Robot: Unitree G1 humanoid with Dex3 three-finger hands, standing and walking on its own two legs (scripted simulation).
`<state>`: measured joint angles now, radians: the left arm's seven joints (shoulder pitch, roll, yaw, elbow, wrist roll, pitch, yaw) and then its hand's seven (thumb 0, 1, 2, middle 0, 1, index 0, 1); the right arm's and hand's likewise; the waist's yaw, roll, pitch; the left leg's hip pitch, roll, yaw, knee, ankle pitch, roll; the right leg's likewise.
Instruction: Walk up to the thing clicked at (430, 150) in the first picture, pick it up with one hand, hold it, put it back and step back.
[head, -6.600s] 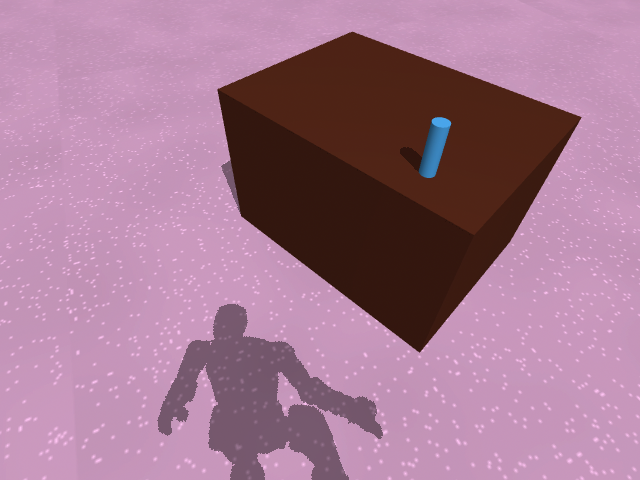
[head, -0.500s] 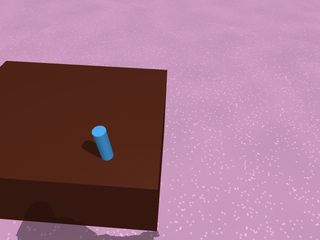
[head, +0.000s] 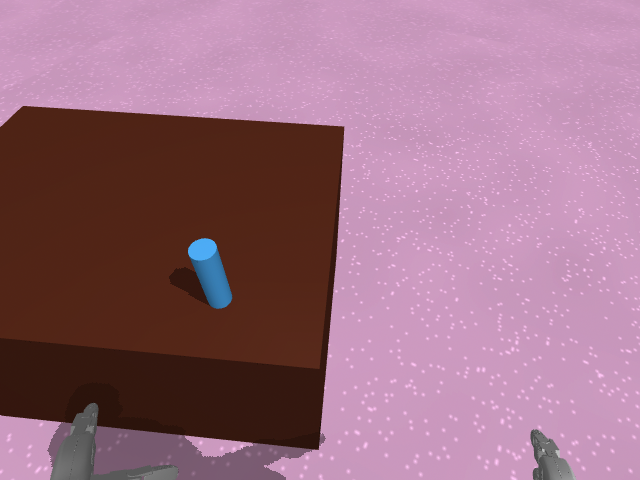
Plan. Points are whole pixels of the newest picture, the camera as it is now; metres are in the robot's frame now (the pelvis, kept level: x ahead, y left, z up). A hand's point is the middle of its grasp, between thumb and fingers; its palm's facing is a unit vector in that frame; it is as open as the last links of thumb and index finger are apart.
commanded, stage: rise first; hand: left
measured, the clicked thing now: (212, 275) +0.46 +0.21 -0.10
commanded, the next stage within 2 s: go down in 0.56 s
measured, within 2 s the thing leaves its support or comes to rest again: neither
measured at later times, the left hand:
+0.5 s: hand (115, 445) +0.18 +0.27 -0.06, palm faces +0.29 -0.88 -0.37, open 17.5 cm
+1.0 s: hand (94, 426) +0.20 +0.29 -0.04, palm faces +0.36 -0.88 -0.30, open 17.5 cm
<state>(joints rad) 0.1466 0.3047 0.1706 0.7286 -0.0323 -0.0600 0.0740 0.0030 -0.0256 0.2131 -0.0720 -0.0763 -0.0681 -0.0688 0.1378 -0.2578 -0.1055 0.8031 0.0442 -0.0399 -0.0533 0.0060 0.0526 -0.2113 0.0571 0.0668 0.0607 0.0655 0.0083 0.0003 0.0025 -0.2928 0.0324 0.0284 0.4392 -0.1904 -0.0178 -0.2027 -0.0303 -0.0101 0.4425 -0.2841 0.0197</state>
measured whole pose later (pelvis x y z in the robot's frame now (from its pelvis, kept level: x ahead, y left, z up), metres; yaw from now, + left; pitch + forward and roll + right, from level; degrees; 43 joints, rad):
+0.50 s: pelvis +0.01 -0.01 +0.00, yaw +0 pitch +0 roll +0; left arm 0.26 0.30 0.21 0.48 -0.03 -0.09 0.08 -0.01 -0.53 0.05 -0.06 -0.06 -0.05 -0.05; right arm 0.23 -0.23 -0.07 0.62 0.03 -0.04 -0.07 0.00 0.51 -0.06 0.05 0.05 0.06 0.05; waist 0.02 0.00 0.02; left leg -0.21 0.03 0.02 0.41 -0.19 -0.03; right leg -0.12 -0.03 -0.02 0.41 -0.29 0.01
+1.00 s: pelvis +0.00 -0.01 -0.01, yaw +2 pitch +1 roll +0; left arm 0.19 0.31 0.34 0.48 -0.05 -0.16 -0.02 -0.01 -0.57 0.03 -0.08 -0.08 -0.09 -0.07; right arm 0.23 -0.23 -0.10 0.59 0.01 -0.04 -0.04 -0.01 0.49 -0.06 0.05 0.05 0.05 0.05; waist 0.01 -0.01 0.01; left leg -0.31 0.03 -0.01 0.52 -0.23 -0.03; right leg -0.20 -0.03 -0.04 0.51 -0.33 0.01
